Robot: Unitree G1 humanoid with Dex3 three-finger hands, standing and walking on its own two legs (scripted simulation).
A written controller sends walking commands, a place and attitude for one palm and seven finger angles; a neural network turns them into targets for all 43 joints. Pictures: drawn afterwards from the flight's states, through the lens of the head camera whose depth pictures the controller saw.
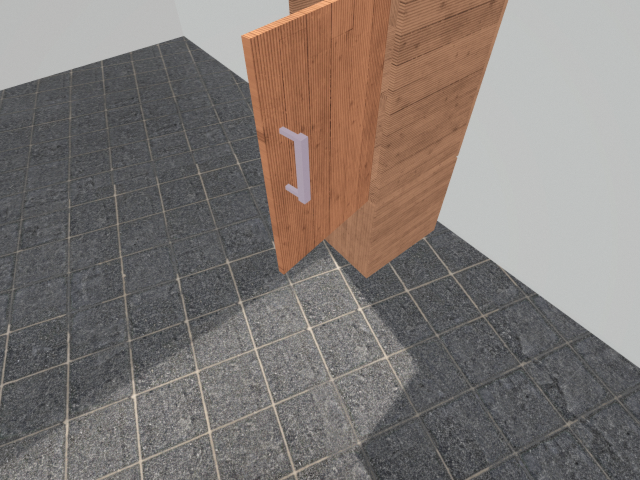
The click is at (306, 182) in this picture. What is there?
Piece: cupboard door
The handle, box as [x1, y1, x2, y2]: [279, 127, 310, 203]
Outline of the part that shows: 279,128 279,132 294,141 297,175 297,187 295,188 289,184 287,184 285,187 287,190 296,195 300,201 305,203 310,199 307,136 301,133 296,134 284,127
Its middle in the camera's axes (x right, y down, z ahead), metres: -0.05 -0.14 +0.75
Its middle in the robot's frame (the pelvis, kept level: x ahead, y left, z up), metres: +0.66 +0.08 -0.01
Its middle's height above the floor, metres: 0.77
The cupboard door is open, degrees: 100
